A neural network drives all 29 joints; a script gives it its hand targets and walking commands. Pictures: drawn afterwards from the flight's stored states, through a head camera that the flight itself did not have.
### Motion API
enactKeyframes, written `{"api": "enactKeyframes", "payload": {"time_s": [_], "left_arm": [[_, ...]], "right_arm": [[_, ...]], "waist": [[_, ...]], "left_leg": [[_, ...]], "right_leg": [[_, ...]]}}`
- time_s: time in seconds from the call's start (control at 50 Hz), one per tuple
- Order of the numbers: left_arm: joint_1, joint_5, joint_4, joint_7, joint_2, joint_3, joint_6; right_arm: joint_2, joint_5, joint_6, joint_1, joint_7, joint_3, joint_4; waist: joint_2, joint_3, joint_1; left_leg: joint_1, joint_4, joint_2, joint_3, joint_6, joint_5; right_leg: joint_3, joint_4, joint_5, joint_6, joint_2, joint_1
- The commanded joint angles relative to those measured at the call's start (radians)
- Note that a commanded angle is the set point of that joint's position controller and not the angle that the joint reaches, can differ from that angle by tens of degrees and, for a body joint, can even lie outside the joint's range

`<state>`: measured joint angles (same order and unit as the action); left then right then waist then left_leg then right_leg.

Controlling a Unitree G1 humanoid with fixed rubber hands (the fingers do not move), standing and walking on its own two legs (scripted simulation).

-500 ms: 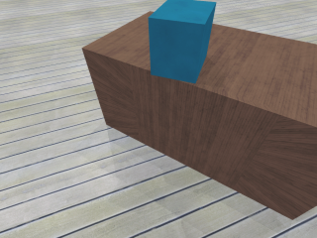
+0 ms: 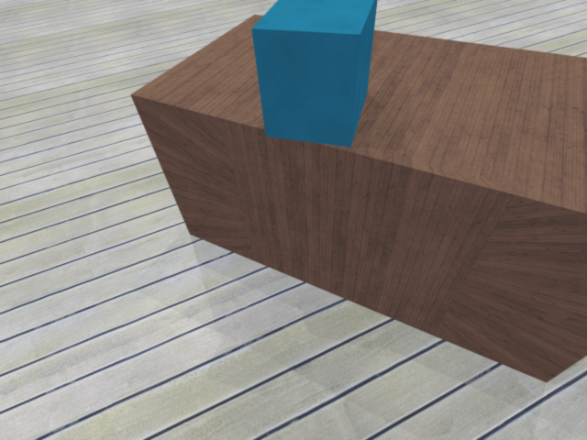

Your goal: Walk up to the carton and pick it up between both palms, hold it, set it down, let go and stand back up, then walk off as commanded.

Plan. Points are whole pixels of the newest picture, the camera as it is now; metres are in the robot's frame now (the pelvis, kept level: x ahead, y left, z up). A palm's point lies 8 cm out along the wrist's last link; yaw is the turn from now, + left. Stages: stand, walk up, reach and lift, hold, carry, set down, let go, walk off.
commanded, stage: walk up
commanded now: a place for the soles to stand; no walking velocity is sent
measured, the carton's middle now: (319, 66) +0.97 -0.03 +0.06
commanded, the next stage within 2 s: none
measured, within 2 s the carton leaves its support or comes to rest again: neither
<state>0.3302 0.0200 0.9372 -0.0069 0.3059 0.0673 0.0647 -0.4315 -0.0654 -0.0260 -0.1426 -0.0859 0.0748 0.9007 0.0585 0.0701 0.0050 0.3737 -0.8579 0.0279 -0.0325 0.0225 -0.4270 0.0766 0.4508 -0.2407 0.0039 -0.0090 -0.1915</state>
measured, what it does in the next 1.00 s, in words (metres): walks ahead, turning right: left foot, then right foot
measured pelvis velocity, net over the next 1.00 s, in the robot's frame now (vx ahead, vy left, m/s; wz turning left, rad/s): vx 0.18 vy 0.18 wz -0.44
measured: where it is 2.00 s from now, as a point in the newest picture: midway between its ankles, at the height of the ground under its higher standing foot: outside the picture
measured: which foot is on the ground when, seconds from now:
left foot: up 0.00-0.12, down 0.14-0.40, up 0.42-0.70, down 0.72-1.00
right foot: down 0.00-0.14, up 0.16-0.38, down 0.40-0.72, up 0.74-1.00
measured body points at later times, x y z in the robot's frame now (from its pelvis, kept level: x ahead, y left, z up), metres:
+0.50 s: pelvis +0.12 +0.09 -0.03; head +0.14 +0.04 +0.42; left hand +0.25 +0.41 -0.09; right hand +0.10 -0.24 -0.16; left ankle +0.11 +0.21 -0.69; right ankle +0.13 -0.03 -0.74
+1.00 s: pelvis +0.18 +0.18 -0.04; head +0.22 +0.17 +0.41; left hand +0.39 +0.45 -0.15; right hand +0.14 -0.16 -0.14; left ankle +0.30 +0.28 -0.74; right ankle +0.14 +0.09 -0.73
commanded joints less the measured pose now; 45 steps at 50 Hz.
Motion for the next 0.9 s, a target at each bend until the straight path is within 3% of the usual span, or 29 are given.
{"api": "enactKeyframes", "payload": {"time_s": [0.0,0.06,0.08,0.1,0.12,0.14,0.16,0.18,0.2,0.24,0.28,0.34,0.38,0.4,0.42,0.44,0.46,0.48,0.54,0.62,0.64,0.66,0.68,0.7,0.72,0.74,0.76,0.82,0.88], "left_arm": [[0.038,0.008,-0.119,-0.029,0.359,0.089,0.027],[0.033,0.007,-0.171,-0.035,0.394,0.096,0.022],[-0.017,0.011,-0.194,-0.038,0.397,0.094,0.018],[-0.073,0.011,-0.217,-0.04,0.382,0.084,0.01],[-0.065,0.016,-0.239,-0.048,0.303,0.06,0.006],[-0.049,-0.006,-0.279,-0.058,0.215,0.037,0.01],[0.023,0.002,-0.24,-0.07,0.297,0.042,0.014],[0.067,-0.012,-0.21,-0.062,0.333,0.044,0.019],[0.108,-0.025,-0.177,-0.046,0.35,0.05,0.02],[0.14,-0.016,-0.152,-0.019,0.349,0.059,0.022],[0.138,-0.014,-0.17,-0.001,0.329,0.064,0.02],[0.187,-0.023,-0.182,-0.006,0.301,0.072,0.028],[0.313,-0.01,-0.157,-0.036,0.351,0.097,0.045],[0.36,0.003,-0.172,-0.05,0.435,0.119,0.055],[0.331,-0.01,-0.213,-0.06,0.523,0.127,0.057],[0.265,-0.028,-0.234,-0.066,0.508,0.121,0.057],[0.249,-0.03,-0.242,-0.071,0.489,0.114,0.06],[0.243,-0.03,-0.24,-0.078,0.467,0.108,0.062],[0.198,-0.022,-0.26,-0.076,0.431,0.087,0.06],[0.08,-0.01,-0.317,-0.067,0.405,0.066,0.052],[0.045,-0.015,-0.327,-0.061,0.4,0.059,0.045],[0.005,-0.02,-0.334,-0.054,0.391,0.052,0.034],[0.004,-0.023,-0.337,-0.052,0.364,0.039,0.02],[0.042,-0.025,-0.329,-0.055,0.299,0.017,0.008],[0.07,-0.028,-0.356,-0.06,0.243,0.006,0.001],[0.041,-0.023,-0.321,-0.072,0.327,0.021,-0.011],[0.044,-0.028,-0.293,-0.071,0.356,0.031,-0.011],[0.109,-0.012,-0.199,-0.031,0.338,0.041,-0.019],[0.075,0.007,-0.205,0.004,0.302,0.061,-0.04]], "right_arm": [[-0.169,0.001,0.024,0.06,-0.014,0.056,-0.167],[-0.176,0.009,0.012,0.009,-0.019,0.072,-0.213],[-0.177,0.011,0.012,-0.073,-0.016,0.08,-0.202],[-0.188,0.015,0.014,-0.181,-0.012,0.093,-0.175],[-0.231,-0.002,0.019,-0.323,0.003,0.115,-0.148],[-0.342,-0.006,0.03,-0.346,0.015,0.137,-0.183],[-0.345,0.009,0.041,-0.2,0.018,0.127,-0.229],[-0.322,0.012,0.038,-0.131,0.02,0.112,-0.257],[-0.297,0.013,0.036,-0.088,0.019,0.101,-0.272],[-0.276,0.007,0.041,-0.097,0.023,0.091,-0.282],[-0.285,0.007,0.041,-0.143,0.019,0.094,-0.281],[-0.256,0.011,0.026,-0.087,0.013,0.08,-0.313],[-0.183,0.003,0.008,-0.101,0.011,0.059,-0.325],[-0.106,0.006,0.016,-0.142,0.014,0.033,-0.346],[-0.163,0.008,0.005,-0.104,0.018,0.038,-0.369],[-0.241,0.012,-0.001,-0.089,0.026,0.054,-0.343],[-0.237,0.015,0.001,-0.095,0.026,0.058,-0.329],[-0.233,0.016,0.003,-0.114,0.025,0.059,-0.312],[-0.2,0.021,0.002,-0.176,0.017,0.063,-0.269],[-0.16,0.054,0.007,-0.188,0.035,0.062,-0.259],[-0.159,0.062,0.015,-0.192,0.039,0.065,-0.249],[-0.159,0.063,0.023,-0.224,0.043,0.068,-0.228],[-0.168,0.054,0.028,-0.257,0.048,0.079,-0.208],[-0.206,0.032,0.035,-0.289,0.056,0.087,-0.206],[-0.322,0.03,0.046,-0.263,0.063,0.101,-0.244],[-0.35,0.056,0.048,-0.204,0.063,0.097,-0.249],[-0.334,0.055,0.051,-0.139,0.071,0.093,-0.245],[-0.291,0.047,0.061,-0.077,0.091,0.074,-0.229],[-0.301,0.042,0.067,-0.119,0.099,0.077,-0.211]], "waist": [[-0.209,-0.014,0.005],[-0.233,-0.009,-0.024],[-0.228,-0.028,-0.083],[-0.166,-0.043,-0.155],[0.019,-0.074,-0.228],[0.338,-0.096,-0.229],[0.151,-0.057,-0.131],[0.088,-0.021,-0.073],[0.097,0.014,-0.038],[0.107,0.057,-0.03],[0.111,0.041,-0.042],[0.102,0.017,0.005],[-0.069,-0.047,0.08],[-0.289,-0.075,0.1],[-0.253,-0.081,0.09],[-0.1,-0.028,0.055],[-0.093,0.0,0.046],[-0.086,-0.013,0.041],[-0.195,-0.046,-0.008],[-0.29,-0.056,-0.035],[-0.323,-0.08,-0.036],[-0.302,-0.099,-0.057],[-0.223,-0.113,-0.078],[-0.052,-0.118,-0.1],[0.209,-0.117,-0.075],[0.141,-0.135,-0.081],[0.091,-0.087,-0.051],[0.142,-0.057,-0.015],[0.131,-0.078,-0.025]], "left_leg": [[0.149,0.02,0.044,-0.024,-0.012,-0.05],[0.003,0.108,0.019,0.008,0.004,-0.044],[-0.122,0.175,0.012,0.026,0.013,0.0],[-0.351,0.296,-0.013,0.056,0.021,0.062],[-0.534,0.373,-0.017,0.012,0.045,-0.023],[-0.513,0.638,0.308,-0.515,0.142,-0.416],[-0.344,0.682,0.389,-0.605,0.213,-0.467],[-0.197,0.659,0.38,-0.546,0.257,-0.481],[-0.149,0.639,0.338,-0.451,0.257,-0.465],[-0.064,0.598,0.271,-0.269,0.232,-0.32],[-0.044,0.581,0.264,-0.184,0.223,-0.242],[0.059,0.479,0.221,-0.067,0.193,-0.197],[0.213,0.141,0.131,0.058,0.13,-0.108],[0.339,-0.183,0.036,0.127,0.06,-0.117],[0.475,-0.324,-0.013,-0.019,0.03,-0.197],[0.483,-0.37,0.061,-0.094,0.019,-0.142],[0.481,-0.366,0.093,-0.102,0.007,-0.097],[0.459,-0.346,0.11,-0.087,-0.003,-0.061],[0.303,-0.284,0.087,-0.015,-0.018,-0.003],[0.086,-0.092,0.049,0.076,-0.008,0.093],[0.009,-0.015,0.023,0.104,0.001,0.125],[-0.108,0.079,0.001,0.144,0.008,0.202],[-0.232,0.16,-0.034,0.161,0.019,0.247],[-0.275,0.262,0.021,0.041,0.052,0.162],[-0.216,0.457,0.355,-0.426,0.149,0.13],[-0.104,0.506,0.444,-0.528,0.264,0.07],[-0.043,0.482,0.427,-0.473,0.281,0.005],[0.008,0.398,0.312,-0.235,0.217,0.004],[-0.016,0.391,0.347,-0.21,0.226,0.083]], "right_leg": [[0.287,-0.159,-0.122,-0.205,0.227,0.056],[0.281,-0.118,-0.183,-0.197,0.217,-0.109],[0.253,-0.069,-0.177,-0.18,0.199,-0.206],[0.185,0.042,-0.232,-0.152,0.136,-0.373],[0.097,0.312,-0.314,-0.108,0.026,-0.544],[-0.033,0.644,-0.421,-0.053,-0.113,-0.726],[0.017,0.768,-0.337,-0.045,0.01,-0.679],[0.008,0.77,-0.28,-0.059,0.068,-0.582],[-0.028,0.729,-0.245,-0.047,0.094,-0.527],[-0.073,0.578,-0.213,-0.029,0.096,-0.409],[-0.119,0.456,-0.191,-0.028,0.071,-0.317],[-0.152,0.251,-0.071,-0.047,0.043,-0.084],[-0.11,0.107,-0.077,-0.046,0.031,0.206],[0.284,-0.06,-0.291,-0.119,0.244,0.272],[0.729,-0.172,-0.354,-0.273,0.476,0.215],[0.671,-0.132,-0.246,-0.303,0.486,0.184],[0.562,-0.066,-0.079,-0.313,0.445,0.161],[0.434,-0.022,0.077,-0.28,0.385,0.148],[0.197,0.084,0.44,-0.234,0.281,0.003],[0.073,0.14,0.603,-0.221,0.219,-0.205],[0.047,0.173,0.555,-0.206,0.203,-0.236],[0.02,0.227,0.431,-0.183,0.175,-0.292],[0.005,0.316,0.253,-0.154,0.134,-0.374],[-0.014,0.469,0.063,-0.116,0.073,-0.438],[-0.052,0.691,-0.254,-0.039,-0.065,-0.533],[0.039,0.806,-0.41,-0.023,-0.037,-0.473],[0.035,0.846,-0.38,-0.027,0.002,-0.466],[-0.026,0.741,-0.291,-0.028,0.039,-0.392],[-0.07,0.627,-0.317,-0.023,0.029,-0.348]]}}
